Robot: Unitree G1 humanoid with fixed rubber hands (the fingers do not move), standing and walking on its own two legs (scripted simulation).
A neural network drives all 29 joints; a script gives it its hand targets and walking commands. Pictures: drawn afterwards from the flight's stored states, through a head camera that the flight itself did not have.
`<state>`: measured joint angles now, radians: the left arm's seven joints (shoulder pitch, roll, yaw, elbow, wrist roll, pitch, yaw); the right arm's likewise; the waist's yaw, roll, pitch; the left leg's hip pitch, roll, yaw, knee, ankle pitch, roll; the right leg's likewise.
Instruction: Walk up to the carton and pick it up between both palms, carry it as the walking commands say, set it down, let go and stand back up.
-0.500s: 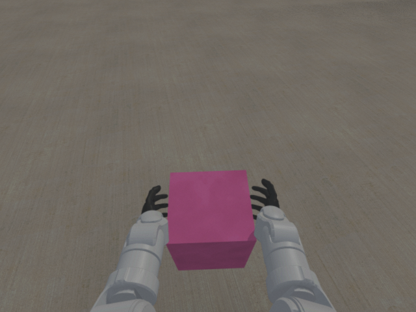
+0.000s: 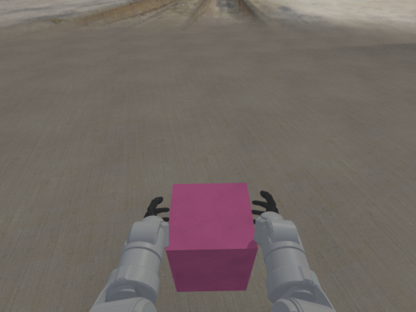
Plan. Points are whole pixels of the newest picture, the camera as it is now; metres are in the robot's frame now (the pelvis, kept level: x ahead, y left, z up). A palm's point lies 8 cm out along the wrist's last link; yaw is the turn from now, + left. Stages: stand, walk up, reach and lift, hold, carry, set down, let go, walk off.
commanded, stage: reach and lift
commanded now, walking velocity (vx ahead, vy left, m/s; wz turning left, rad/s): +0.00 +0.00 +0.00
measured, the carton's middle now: (210, 239) +0.35 -0.03 -0.04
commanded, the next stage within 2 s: hold in 1.26 s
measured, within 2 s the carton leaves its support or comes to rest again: neither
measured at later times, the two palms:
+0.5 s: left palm (142, 228) +0.32 +0.12 +0.06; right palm (260, 217) +0.32 -0.13 +0.06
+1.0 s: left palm (140, 229) +0.31 +0.12 +0.06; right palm (260, 217) +0.32 -0.13 +0.07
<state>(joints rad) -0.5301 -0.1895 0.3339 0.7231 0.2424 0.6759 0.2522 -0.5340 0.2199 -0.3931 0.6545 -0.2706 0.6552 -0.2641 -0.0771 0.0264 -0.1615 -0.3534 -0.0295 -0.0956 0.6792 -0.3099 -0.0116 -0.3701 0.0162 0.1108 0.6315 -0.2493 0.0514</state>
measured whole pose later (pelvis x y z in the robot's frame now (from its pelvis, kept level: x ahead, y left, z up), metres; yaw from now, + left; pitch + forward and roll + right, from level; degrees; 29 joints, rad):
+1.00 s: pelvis +0.00 -0.01 +0.00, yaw +0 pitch -2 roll +0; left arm -0.53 -0.19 0.33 0.68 0.24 0.73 0.26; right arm -0.54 0.21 -0.35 0.65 -0.27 0.68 -0.26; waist 0.00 0.03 -0.16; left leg -0.32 -0.03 -0.10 0.64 -0.29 -0.02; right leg -0.35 0.02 0.11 0.61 -0.24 0.04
